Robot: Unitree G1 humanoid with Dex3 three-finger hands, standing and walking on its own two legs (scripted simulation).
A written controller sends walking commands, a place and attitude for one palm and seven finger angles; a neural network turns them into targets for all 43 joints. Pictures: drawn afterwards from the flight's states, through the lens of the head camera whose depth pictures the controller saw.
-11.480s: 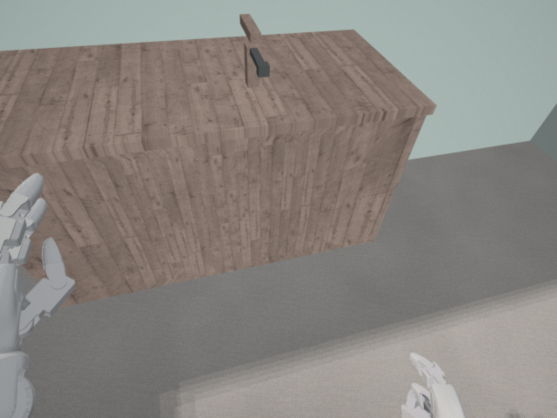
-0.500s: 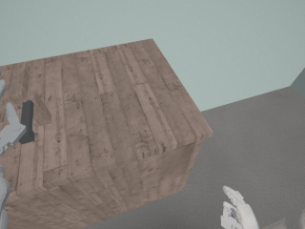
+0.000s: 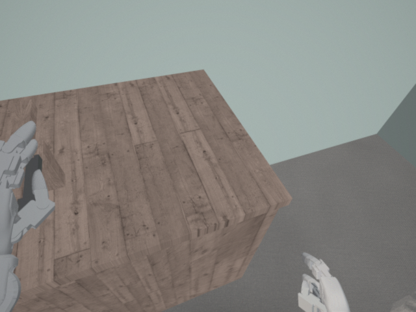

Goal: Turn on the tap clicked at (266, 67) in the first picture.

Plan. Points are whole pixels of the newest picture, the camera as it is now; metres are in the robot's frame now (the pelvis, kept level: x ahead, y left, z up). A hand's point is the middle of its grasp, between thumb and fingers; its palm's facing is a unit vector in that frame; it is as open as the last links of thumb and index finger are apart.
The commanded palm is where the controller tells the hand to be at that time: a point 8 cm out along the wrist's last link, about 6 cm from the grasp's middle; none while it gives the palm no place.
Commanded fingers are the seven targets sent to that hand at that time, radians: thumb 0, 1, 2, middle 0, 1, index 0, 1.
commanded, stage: come to a stop and stand still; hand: left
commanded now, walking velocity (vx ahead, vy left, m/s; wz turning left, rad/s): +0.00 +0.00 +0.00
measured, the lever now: (31, 207) +0.24 +0.32 +0.09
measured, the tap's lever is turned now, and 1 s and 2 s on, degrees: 0 0 0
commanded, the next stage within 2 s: look again from close up in 0.12 s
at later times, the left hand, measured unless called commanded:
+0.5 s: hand (52, 213) +0.21 +0.25 +0.15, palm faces +0.38 -0.86 -0.34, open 7.4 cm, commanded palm +0.15 +0.28 +0.18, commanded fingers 0.00 0.90 0.90 -0.20 -0.30 -0.20 -0.30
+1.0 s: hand (63, 226) +0.19 +0.22 +0.16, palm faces +0.35 -0.85 -0.39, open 7.4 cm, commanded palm +0.13 +0.26 +0.18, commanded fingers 0.00 0.90 0.90 -0.20 -0.30 -0.20 -0.30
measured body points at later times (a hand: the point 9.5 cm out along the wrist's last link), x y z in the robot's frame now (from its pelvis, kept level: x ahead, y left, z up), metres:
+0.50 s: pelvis -0.01 -0.01 +0.00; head +0.00 +0.01 +0.45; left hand +0.18 +0.29 +0.17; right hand +0.16 -0.22 -0.07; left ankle +0.00 +0.05 -0.74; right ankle +0.02 -0.14 -0.74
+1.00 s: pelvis -0.03 -0.03 +0.00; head +0.02 -0.01 +0.44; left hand +0.17 +0.26 +0.18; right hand +0.16 -0.23 -0.08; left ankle +0.00 +0.05 -0.74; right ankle +0.02 -0.14 -0.74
